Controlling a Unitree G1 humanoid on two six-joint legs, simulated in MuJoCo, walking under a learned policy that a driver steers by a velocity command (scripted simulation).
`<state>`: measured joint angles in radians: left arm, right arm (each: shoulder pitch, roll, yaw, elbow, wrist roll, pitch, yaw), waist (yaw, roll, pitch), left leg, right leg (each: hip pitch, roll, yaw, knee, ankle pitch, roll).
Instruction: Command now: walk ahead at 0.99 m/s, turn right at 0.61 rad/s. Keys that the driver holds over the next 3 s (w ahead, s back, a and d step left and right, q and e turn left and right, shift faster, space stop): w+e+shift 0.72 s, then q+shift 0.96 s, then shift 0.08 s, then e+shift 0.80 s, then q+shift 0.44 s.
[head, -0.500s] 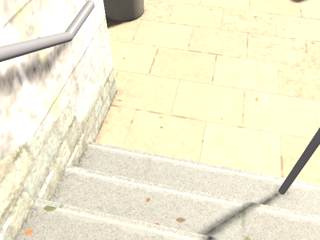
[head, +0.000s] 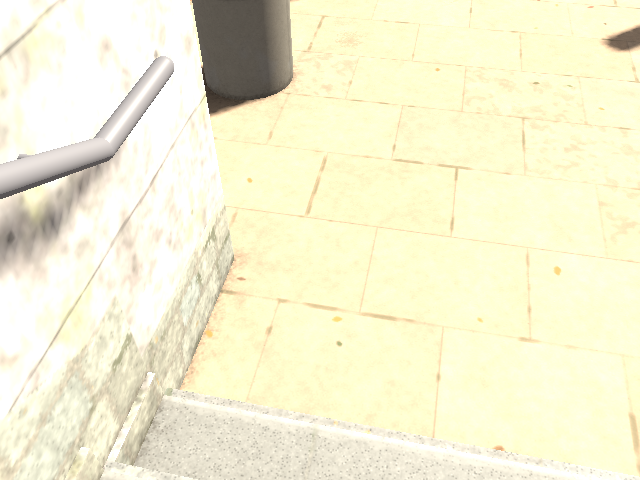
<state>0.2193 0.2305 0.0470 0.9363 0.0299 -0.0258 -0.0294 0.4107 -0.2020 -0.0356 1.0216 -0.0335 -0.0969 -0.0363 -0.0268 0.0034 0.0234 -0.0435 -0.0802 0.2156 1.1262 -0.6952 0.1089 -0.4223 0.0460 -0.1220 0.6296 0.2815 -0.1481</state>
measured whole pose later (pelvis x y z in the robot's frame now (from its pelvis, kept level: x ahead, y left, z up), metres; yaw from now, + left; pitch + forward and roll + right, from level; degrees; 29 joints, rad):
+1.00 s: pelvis +0.76 -0.16 -0.39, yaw -40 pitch +1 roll -3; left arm 0.26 0.19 0.00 0.99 0.10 -0.09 -0.06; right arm 0.32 -0.17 -0.03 0.93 -0.09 -0.10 0.06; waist -0.02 0.01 0.07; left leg -0.67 0.15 -0.13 1.07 -0.11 -0.05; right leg -0.28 0.09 -0.22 0.70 -0.45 -0.14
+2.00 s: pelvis +1.02 -0.29 -0.52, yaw -2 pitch +3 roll +1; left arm 0.25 0.23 0.05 0.71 -0.01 0.03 0.02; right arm 0.11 -0.21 -0.04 0.65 0.00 0.04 -0.02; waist 0.05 0.01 0.02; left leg -0.29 -0.02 -0.06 0.52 -0.27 -0.02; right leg -0.39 0.02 0.06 0.58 -0.24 -0.01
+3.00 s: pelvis +1.10 -0.37 -0.53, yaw -23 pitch +3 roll -1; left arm 0.15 0.25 0.08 0.61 0.02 0.03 0.01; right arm 0.16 -0.32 -0.09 0.62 0.03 0.03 0.01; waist 0.00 0.03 0.03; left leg -0.42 -0.06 -0.19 0.68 -0.30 -0.01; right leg -0.30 0.08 0.02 0.64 -0.38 -0.05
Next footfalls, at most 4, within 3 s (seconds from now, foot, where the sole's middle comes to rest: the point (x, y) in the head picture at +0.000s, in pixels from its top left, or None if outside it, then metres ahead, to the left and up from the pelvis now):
0.02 right None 0.11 -0.03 -0.82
0.40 left None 0.49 0.11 -0.98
0.80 right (405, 468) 0.73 -0.20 -1.13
1.24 left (384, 367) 1.14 -0.19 -1.29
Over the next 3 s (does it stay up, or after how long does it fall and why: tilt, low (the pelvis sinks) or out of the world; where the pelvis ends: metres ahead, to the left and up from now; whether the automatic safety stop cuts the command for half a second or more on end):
stays up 1.10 -0.37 -0.53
